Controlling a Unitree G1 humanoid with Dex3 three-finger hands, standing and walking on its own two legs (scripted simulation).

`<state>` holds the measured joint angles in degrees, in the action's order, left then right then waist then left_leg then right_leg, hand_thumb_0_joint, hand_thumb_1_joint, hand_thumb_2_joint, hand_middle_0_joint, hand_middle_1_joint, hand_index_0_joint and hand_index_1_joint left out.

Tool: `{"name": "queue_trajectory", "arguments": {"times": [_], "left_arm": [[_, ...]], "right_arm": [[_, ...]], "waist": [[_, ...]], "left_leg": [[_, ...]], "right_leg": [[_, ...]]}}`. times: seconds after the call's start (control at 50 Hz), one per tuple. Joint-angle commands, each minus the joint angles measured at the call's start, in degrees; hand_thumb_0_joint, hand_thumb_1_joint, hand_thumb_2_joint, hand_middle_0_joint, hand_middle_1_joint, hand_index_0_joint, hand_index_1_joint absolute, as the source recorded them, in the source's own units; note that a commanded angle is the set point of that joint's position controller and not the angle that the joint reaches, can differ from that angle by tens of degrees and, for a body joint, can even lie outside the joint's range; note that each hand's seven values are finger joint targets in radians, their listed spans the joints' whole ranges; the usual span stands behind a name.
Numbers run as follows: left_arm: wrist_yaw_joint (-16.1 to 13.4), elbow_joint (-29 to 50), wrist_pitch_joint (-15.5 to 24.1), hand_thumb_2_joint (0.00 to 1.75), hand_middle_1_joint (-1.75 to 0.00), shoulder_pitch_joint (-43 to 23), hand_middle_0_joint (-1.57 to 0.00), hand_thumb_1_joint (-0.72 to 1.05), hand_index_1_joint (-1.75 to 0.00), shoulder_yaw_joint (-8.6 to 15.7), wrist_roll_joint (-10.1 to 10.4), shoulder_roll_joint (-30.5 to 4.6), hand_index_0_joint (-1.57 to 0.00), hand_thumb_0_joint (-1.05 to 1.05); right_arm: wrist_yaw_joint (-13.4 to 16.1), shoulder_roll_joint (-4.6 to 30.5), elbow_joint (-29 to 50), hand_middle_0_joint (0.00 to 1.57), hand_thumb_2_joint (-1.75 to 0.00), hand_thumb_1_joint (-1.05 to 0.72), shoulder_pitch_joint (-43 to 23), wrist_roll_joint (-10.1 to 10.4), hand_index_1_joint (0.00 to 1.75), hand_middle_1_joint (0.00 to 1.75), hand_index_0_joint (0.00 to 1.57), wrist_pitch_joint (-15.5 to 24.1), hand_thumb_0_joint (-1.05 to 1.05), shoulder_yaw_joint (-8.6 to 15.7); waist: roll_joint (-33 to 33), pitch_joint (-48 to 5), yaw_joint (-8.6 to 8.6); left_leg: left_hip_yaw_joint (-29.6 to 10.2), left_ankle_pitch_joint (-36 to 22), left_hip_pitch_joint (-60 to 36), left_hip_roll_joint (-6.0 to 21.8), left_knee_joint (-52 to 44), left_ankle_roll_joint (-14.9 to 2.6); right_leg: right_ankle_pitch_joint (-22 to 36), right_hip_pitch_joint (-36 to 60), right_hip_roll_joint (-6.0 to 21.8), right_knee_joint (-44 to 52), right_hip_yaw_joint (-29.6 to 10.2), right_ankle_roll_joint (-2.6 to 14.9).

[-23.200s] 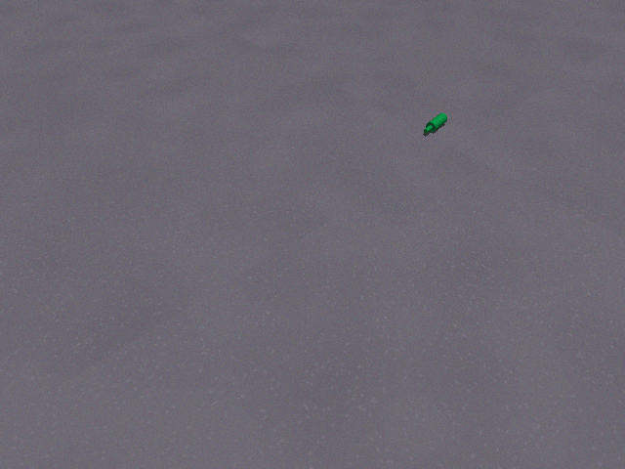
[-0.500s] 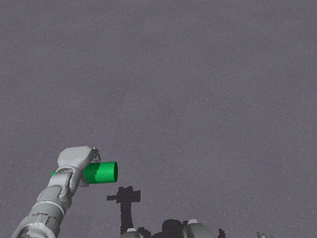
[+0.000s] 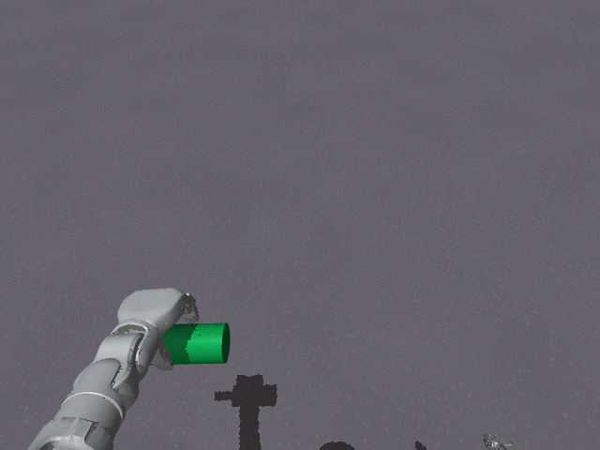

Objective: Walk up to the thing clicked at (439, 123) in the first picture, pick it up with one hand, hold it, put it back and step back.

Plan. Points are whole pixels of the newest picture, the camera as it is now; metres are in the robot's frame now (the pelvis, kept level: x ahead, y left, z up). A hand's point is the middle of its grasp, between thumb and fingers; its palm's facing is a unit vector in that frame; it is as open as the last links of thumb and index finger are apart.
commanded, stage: hold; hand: left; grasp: from above
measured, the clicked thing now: (167, 344) +0.32 +0.24 -0.11
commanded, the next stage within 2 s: crouch in 1.66 s
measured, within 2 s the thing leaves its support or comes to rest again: neither
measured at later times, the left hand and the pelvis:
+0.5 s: hand (162, 342) +0.29 +0.21 -0.03, palm faces -0.46 -0.02 -0.89, open 8.5 cm; pelvis +0.00 -0.01 +0.01, yaw +0 degrees
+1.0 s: hand (167, 356) +0.27 +0.20 -0.01, palm faces -0.44 -0.03 -0.90, open 8.5 cm; pelvis -0.02 -0.02 +0.02, yaw +0 degrees
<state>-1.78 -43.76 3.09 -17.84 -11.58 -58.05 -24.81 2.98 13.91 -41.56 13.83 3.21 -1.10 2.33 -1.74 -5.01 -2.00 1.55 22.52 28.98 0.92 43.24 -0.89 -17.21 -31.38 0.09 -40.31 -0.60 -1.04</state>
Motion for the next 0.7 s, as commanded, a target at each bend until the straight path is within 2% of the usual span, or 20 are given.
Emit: {"name": "queue_trajectory", "arguments": {"times": [0.0,0.08,0.1,0.12,0.18,0.2,0.24,0.3,0.42,0.44,0.46,0.54,0.58,0.62,0.66,0.68], "left_arm": [[-0.6,13.4,1.0,0.52,-0.50,-16.7,-1.14,0.87,-0.45,5.5,1.4,-11.7,-1.19,0.00],[0.4,14.3,1.4,0.52,-0.49,-16.2,-1.13,0.87,-0.44,5.9,0.9,-12.1,-1.18,0.00],[0.4,14.6,1.6,0.53,-0.47,-16.1,-1.14,0.86,-0.43,6.4,0.9,-12.8,-1.18,0.00],[0.3,15.8,1.9,0.55,-0.47,-17.4,-1.14,0.84,-0.44,6.6,0.7,-13.0,-1.17,0.00],[0.4,17.0,1.8,0.56,-0.48,-15.7,-1.14,0.85,-0.45,6.7,0.9,-12.3,-1.17,0.00],[0.2,17.2,1.7,0.55,-0.46,-16.6,-1.14,0.84,-0.43,7.2,0.6,-13.3,-1.17,0.00],[0.3,17.9,1.5,0.55,-0.47,-16.4,-1.14,0.85,-0.44,6.8,0.6,-12.5,-1.17,0.00],[0.4,18.5,1.4,0.53,-0.45,-16.9,-1.12,0.83,-0.42,7.1,0.7,-13.2,-1.16,0.00],[1.5,19.2,1.1,0.53,-0.46,-15.5,-1.12,0.81,-0.43,5.9,1.1,-11.8,-1.15,0.00],[1.7,18.4,1.1,0.53,-0.47,-14.9,-1.12,0.83,-0.43,6.7,1.4,-12.5,-1.15,0.00],[2.0,18.4,1.1,0.53,-0.46,-14.3,-1.13,0.82,-0.43,6.1,1.5,-12.1,-1.15,0.00],[2.4,19.5,1.7,0.52,-0.45,-15.5,-1.13,0.83,-0.42,6.3,2.3,-12.1,-1.16,0.00],[2.4,19.1,1.7,0.49,-0.45,-14.6,-1.11,0.82,-0.41,6.1,2.2,-11.7,-1.15,0.00],[2.1,19.3,2.0,0.48,-0.46,-14.1,-1.11,0.83,-0.41,7.5,2.1,-13.1,-1.15,0.00],[2.1,21.3,2.3,0.48,-0.45,-15.5,-1.11,0.82,-0.41,6.5,2.1,-12.2,-1.15,0.00],[2.0,20.2,2.2,0.49,-0.45,-14.8,-1.11,0.82,-0.42,7.1,1.9,-12.8,-1.15,0.00]], "right_arm": [[0.6,8.7,7.0,0.20,-0.90,-0.90,-0.2,-0.2,0.30,0.30,0.20,1.7,0.00,3.0],[0.6,8.9,7.6,0.20,-0.89,-0.89,-0.3,-0.2,0.30,0.30,0.20,1.2,0.00,2.9],[0.6,9.0,8.0,0.20,-0.90,-0.90,-0.7,-0.2,0.30,0.30,0.20,1.1,0.00,3.0],[0.6,9.0,8.3,0.20,-0.90,-0.90,-0.9,-0.3,0.30,0.30,0.20,1.0,0.00,3.0],[0.7,9.0,8.8,0.20,-0.90,-0.89,-1.1,-0.1,0.30,0.30,0.20,0.7,0.00,2.9],[0.8,9.0,8.8,0.20,-0.90,-0.90,-1.5,-0.1,0.30,0.30,0.20,0.6,0.00,2.9],[0.8,8.8,8.9,0.20,-0.90,-0.89,-1.5,-0.1,0.30,0.30,0.20,0.4,0.00,2.8],[0.9,9.0,9.0,0.20,-0.90,-0.89,-2.1,0.0,0.30,0.30,0.20,0.4,0.00,2.9],[1.1,8.6,9.8,0.20,-0.90,-0.90,-3.5,0.2,0.30,0.30,0.20,0.1,0.00,2.5],[1.2,8.7,9.6,0.20,-0.90,-0.90,-3.7,0.2,0.30,0.30,0.20,0.0,0.00,2.5],[1.3,8.5,9.9,0.20,-0.90,-0.90,-3.9,0.2,0.30,0.30,0.20,0.0,0.00,2.3],[1.5,8.4,10.4,0.20,-0.90,-0.90,-5.5,0.2,0.30,0.30,0.20,0.1,0.00,2.1],[1.6,8.3,10.4,0.20,-0.90,-0.90,-5.6,0.1,0.30,0.30,0.20,0.1,0.00,1.8],[1.7,8.3,10.7,0.20,-0.90,-0.90,-6.4,0.1,0.30,0.30,0.20,0.1,0.00,1.8],[1.7,8.1,11.0,0.20,-0.90,-0.90,-6.7,0.1,0.30,0.30,0.20,0.2,0.00,1.5],[1.8,8.0,10.7,0.20,-0.90,-0.90,-7.0,0.1,0.30,0.30,0.20,0.2,0.00,1.4]], "waist": [[-2.4,-16.5,0.24],[-1.9,-15.3,0.30],[-2.2,-15.3,0.82],[-2.3,-15.5,0.57],[-1.5,-15.5,0.87],[-1.7,-15.7,0.87],[-1.5,-15.1,0.67],[-1.9,-14.5,0.95],[-0.8,-13.3,1.06],[-0.7,-13.1,1.37],[-0.1,-12.5,1.28],[0.3,-11.1,1.26],[0.1,-9.9,1.27],[0.5,-10.0,1.88],[-0.2,-10.3,1.21],[0.0,-9.9,1.48]], "left_leg": [[-1.8,-24.7,-10.8,-1.5,-7.1,1.02],[-1.9,-25.5,-10.5,-1.3,-7.6,1.00],[-1.6,-25.2,-11.3,-1.5,-7.8,0.96],[-1.4,-24.0,-10.7,-1.7,-7.8,0.79],[-1.0,-24.0,-11.6,-2.0,-8.4,0.58],[-1.0,-24.0,-12.0,-2.0,-8.7,0.52],[-0.9,-23.7,-12.4,-1.9,-9.2,0.50],[-1.0,-22.0,-12.5,-1.9,-10.2,0.52],[-0.7,-19.9,-13.0,-2.0,-11.7,0.15],[-0.7,-20.0,-13.0,-1.9,-11.8,0.14],[-0.6,-19.6,-13.1,-2.0,-12.1,-0.03],[-0.5,-15.2,-13.4,-2.2,-13.6,-0.31],[-0.6,-14.5,-13.4,-2.0,-14.1,-0.16],[-0.5,-13.8,-13.2,-2.2,-14.4,-0.27],[-0.1,-12.3,-13.9,-2.5,-14.7,-0.43],[-0.2,-12.3,-13.9,-2.5,-15.0,-0.41]], "right_leg": [[15.7,9.9,-2.5,4.3,1.1,2.50],[16.2,10.5,-2.5,4.6,1.1,2.55],[16.2,11.2,-2.4,5.0,1.0,2.51],[15.9,11.3,-2.2,5.3,0.8,2.45],[16.9,12.9,-2.1,5.7,0.6,2.34],[17.0,12.8,-2.1,6.0,0.6,2.28],[16.7,12.8,-2.2,6.3,0.6,2.25],[15.0,13.0,-2.2,7.0,0.7,2.15],[13.5,14.0,-2.1,8.6,0.5,2.09],[13.4,14.2,-2.1,8.7,0.4,2.02],[13.4,14.2,-2.0,9.2,0.4,1.97],[9.7,14.6,-1.8,10.9,0.1,1.73],[8.6,14.2,-1.8,11.2,0.1,1.81],[7.9,14.7,-1.7,11.7,0.1,1.73],[7.0,14.7,-1.4,12.2,-0.5,1.64],[6.8,14.7,-1.4,12.5,-0.4,1.58]]}}
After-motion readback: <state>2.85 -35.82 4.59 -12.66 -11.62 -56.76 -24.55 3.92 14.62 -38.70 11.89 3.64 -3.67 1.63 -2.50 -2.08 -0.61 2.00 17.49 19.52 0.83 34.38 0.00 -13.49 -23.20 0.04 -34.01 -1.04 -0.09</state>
